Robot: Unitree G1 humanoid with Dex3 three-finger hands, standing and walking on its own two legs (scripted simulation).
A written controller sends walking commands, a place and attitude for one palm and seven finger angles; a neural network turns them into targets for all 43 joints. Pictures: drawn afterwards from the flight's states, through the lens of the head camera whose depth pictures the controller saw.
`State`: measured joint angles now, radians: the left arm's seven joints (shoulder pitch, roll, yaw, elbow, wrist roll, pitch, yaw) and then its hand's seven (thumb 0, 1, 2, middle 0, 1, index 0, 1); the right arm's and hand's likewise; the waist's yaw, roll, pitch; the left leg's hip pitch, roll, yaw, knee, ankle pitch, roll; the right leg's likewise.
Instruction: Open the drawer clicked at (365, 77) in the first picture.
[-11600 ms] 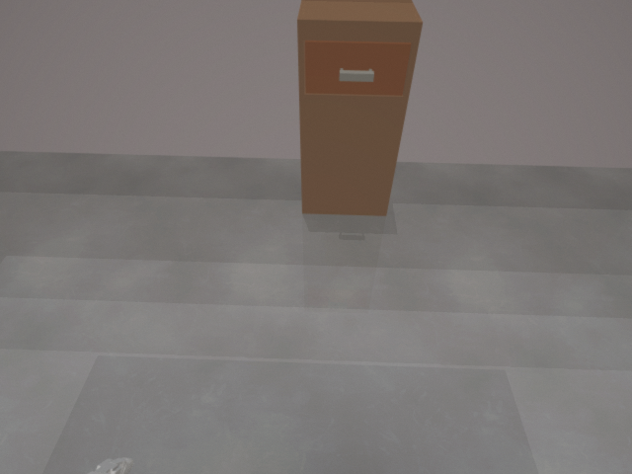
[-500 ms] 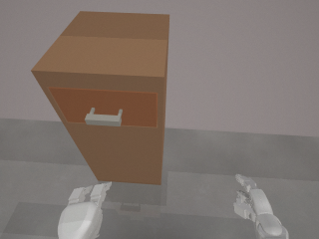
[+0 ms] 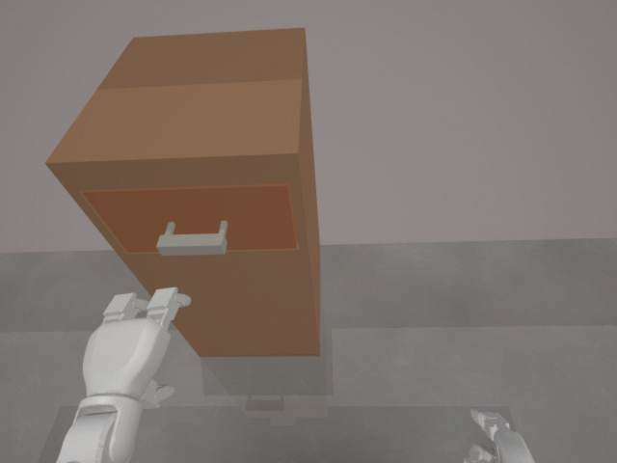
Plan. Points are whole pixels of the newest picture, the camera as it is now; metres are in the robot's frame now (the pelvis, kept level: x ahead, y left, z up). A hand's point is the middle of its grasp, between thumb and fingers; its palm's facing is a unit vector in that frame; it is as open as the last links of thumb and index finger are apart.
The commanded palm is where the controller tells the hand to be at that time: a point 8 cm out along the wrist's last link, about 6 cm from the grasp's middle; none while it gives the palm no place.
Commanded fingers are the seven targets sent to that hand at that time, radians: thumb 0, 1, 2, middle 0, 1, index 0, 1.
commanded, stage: raise the hand with hooked fingers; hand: left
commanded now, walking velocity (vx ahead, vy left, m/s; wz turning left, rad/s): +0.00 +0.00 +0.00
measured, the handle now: (195, 235) +0.48 +0.27 -0.05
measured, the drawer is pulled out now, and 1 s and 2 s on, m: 0.00 0.00 0.00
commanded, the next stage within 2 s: move the hooked fingers above the handle in 0.94 s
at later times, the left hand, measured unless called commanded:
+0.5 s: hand (113, 279) +0.30 +0.28 +0.09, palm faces +0.08 -0.07 -0.99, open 13.8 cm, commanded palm +0.28 +0.28 +0.15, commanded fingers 0.00 -0.50 0.30 -0.30 -1.20 -0.30 -1.20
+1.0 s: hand (115, 266) +0.32 +0.28 +0.10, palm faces +0.09 -0.07 -0.99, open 13.9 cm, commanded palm +0.29 +0.28 +0.15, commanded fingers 0.00 -0.50 0.30 -0.30 -1.20 -0.30 -1.20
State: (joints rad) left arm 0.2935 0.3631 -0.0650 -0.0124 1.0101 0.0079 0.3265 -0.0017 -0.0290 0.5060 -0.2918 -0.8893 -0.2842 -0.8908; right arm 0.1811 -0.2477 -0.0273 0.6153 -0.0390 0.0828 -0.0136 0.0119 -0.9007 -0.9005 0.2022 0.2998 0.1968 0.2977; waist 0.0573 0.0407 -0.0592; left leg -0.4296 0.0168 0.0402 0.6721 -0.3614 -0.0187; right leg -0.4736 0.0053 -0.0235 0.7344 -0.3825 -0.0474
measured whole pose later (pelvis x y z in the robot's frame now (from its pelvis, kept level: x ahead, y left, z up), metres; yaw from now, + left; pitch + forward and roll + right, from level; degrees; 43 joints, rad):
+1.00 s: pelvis +0.01 +0.03 +0.02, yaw +1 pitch +4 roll +0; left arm -0.07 0.45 -0.06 0.08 0.95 0.04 0.16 0.00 -0.49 0.30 -0.32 -1.20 -0.32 -1.20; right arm 0.17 -0.25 -0.03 0.64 0.02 0.11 -0.01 0.01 -0.90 -0.90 0.20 0.30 0.19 0.30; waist 0.08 0.07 -0.03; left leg -0.28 -0.02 0.03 0.50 -0.29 0.02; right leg -0.30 -0.02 -0.03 0.52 -0.30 0.00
